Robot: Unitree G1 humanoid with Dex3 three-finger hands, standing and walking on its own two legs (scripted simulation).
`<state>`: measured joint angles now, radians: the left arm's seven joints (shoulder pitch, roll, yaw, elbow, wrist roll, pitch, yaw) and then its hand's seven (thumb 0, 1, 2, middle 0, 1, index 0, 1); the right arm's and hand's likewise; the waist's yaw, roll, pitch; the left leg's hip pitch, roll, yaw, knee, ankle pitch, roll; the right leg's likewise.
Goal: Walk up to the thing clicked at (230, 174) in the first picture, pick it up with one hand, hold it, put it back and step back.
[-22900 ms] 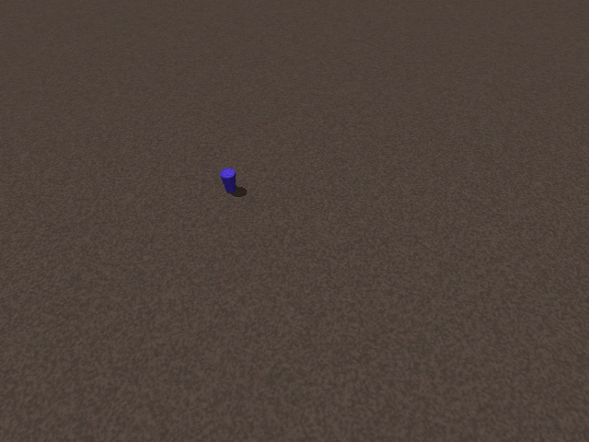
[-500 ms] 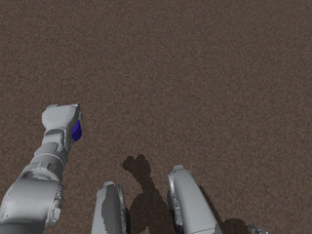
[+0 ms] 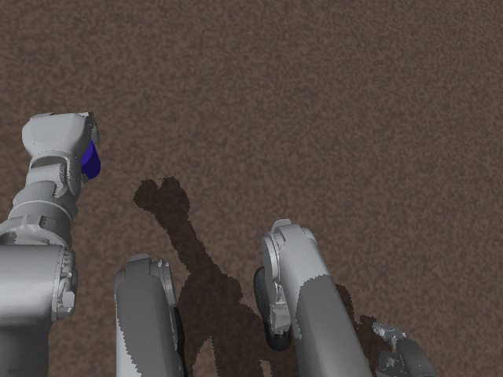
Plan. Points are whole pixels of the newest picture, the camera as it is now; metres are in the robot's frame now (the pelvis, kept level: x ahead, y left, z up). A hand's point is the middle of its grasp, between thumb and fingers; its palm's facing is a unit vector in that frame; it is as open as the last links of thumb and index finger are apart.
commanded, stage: crouch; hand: left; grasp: from above
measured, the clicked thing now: (78, 158) +0.50 +0.21 -0.20
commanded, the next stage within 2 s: lower in 0.76 s
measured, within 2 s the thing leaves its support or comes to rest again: rests again in 1.78 s
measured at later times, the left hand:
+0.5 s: hand (89, 162) +0.50 +0.20 -0.22, palm faces -0.45 -0.03 -0.89, open 9.1 cm
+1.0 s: hand (90, 161) +0.51 +0.21 -0.25, palm faces -0.45 -0.03 -0.89, open 9.1 cm
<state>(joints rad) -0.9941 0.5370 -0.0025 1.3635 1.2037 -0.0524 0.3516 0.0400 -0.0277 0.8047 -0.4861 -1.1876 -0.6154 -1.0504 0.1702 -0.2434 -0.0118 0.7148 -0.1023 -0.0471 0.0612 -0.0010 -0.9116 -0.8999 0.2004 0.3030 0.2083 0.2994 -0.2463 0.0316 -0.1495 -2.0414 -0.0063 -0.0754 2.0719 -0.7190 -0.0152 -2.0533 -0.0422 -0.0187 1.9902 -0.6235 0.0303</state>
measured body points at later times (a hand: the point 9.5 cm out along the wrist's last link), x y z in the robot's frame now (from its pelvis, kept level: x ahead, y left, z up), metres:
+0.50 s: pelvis -0.01 +0.00 -0.06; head +0.24 +0.04 +0.31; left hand +0.52 +0.20 -0.17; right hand -0.02 -0.27 -0.16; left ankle +0.06 +0.12 -0.40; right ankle +0.09 -0.14 -0.40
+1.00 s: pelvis -0.02 +0.00 -0.09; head +0.24 +0.05 +0.28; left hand +0.53 +0.21 -0.20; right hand -0.02 -0.27 -0.18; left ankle +0.06 +0.12 -0.40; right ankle +0.09 -0.14 -0.40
